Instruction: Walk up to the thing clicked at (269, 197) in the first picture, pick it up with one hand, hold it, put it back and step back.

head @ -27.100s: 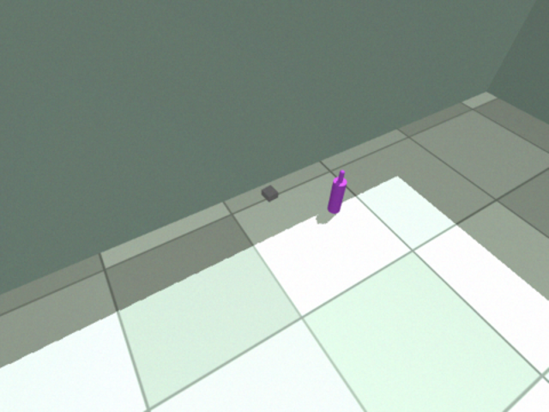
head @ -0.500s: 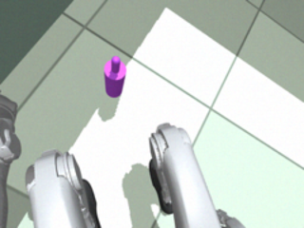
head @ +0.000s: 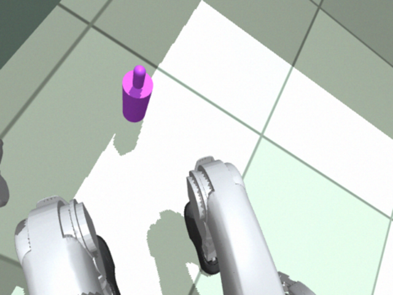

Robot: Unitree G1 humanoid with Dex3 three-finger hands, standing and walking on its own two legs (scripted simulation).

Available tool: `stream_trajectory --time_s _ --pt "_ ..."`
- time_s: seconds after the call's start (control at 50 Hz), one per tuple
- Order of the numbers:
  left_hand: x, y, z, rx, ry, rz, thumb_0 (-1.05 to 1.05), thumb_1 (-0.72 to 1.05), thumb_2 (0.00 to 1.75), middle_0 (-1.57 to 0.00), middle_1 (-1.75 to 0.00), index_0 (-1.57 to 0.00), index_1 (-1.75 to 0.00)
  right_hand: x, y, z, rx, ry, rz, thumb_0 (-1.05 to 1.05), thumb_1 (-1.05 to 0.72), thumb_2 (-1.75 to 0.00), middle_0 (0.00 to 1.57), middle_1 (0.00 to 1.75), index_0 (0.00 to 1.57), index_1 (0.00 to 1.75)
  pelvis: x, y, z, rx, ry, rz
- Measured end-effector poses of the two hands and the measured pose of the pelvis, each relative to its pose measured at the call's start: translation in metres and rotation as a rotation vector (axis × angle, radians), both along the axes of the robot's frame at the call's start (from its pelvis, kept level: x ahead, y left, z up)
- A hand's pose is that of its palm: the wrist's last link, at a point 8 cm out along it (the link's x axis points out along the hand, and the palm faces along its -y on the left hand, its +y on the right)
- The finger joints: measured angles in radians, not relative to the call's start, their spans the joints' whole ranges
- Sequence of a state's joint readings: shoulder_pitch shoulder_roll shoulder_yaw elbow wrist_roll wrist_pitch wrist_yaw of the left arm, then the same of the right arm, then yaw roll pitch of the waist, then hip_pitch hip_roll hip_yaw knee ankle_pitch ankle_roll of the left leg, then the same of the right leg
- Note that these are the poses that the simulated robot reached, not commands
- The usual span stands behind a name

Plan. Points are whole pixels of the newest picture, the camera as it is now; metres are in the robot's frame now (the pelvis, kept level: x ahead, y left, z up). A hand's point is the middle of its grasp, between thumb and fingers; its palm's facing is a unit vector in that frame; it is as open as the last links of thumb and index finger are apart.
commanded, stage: lower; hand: left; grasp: from above
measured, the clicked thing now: out of the picture +0.44 +0.35 -0.22
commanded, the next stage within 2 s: rest in 0.12 s
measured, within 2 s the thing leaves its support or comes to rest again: rests again in 0.84 s
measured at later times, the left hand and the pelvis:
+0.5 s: hand out of the picture +0.45 +0.32 -0.23, palm faces -0.24 -0.39 -0.89, open 6.8 cm; pelvis +0.00 +0.01 +0.00, yaw -4 degrees
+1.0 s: hand out of the picture +0.45 +0.32 -0.26, palm faces -0.22 -0.39 -0.89, open 6.7 cm; pelvis -0.01 +0.02 +0.00, yaw -6 degrees
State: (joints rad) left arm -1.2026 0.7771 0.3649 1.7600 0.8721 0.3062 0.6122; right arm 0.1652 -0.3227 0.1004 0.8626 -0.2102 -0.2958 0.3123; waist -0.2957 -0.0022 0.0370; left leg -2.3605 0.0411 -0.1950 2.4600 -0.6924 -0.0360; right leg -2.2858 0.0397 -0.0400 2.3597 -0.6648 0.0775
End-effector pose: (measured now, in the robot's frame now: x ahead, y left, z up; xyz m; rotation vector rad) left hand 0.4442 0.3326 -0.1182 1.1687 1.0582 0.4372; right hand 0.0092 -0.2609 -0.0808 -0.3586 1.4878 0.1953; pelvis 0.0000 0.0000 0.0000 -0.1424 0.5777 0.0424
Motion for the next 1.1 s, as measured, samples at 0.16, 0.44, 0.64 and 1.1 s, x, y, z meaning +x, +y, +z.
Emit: stream_trajectory --time_s 0.16,0.44,0.64,1.1 --pt "0.003 -0.005 -0.022 -0.012 -0.003 0.012 -0.04 0.18 0.38 -0.77 -0.35 -1.1 -0.47 -0.011 0.002 0.01 -0.008 0.037 0.022 0.0 -0.92 -0.9 0.19 0.3 0.2 0.29 -0.001 0.001 -0.002 -0.016 -0.014 -0.01" --pt "0.01 -0.009 -0.047 -0.009 0.004 -0.005 -0.04 0.17 0.4 -0.78 -0.33 -1.11 -0.47 -0.017 0.015 0.025 0.002 0.067 0.034 0.0 -0.92 -0.9 0.19 0.3 0.2 0.29 0.0 0.006 -0.001 -0.051 -0.031 -0.024" --pt "0.006 -0.004 -0.062 -0.006 0.007 -0.002 -0.04 0.18 0.39 -0.78 -0.34 -1.11 -0.47 -0.015 0.022 0.031 0.006 0.053 0.071 0.0 -0.92 -0.9 0.19 0.3 0.2 0.29 -0.002 0.009 -0.002 -0.072 -0.057 -0.028" --pt "0.013 -0.007 -0.082 0.001 0.01 0.037 -0.04 0.21 0.35 -0.74 -0.41 -1.1 -0.52 -0.038 0.039 0.057 0.003 0.094 0.09 0.0 -0.92 -0.9 0.19 0.3 0.2 0.29 -0.007 0.016 0.0 -0.119 -0.1 -0.036"
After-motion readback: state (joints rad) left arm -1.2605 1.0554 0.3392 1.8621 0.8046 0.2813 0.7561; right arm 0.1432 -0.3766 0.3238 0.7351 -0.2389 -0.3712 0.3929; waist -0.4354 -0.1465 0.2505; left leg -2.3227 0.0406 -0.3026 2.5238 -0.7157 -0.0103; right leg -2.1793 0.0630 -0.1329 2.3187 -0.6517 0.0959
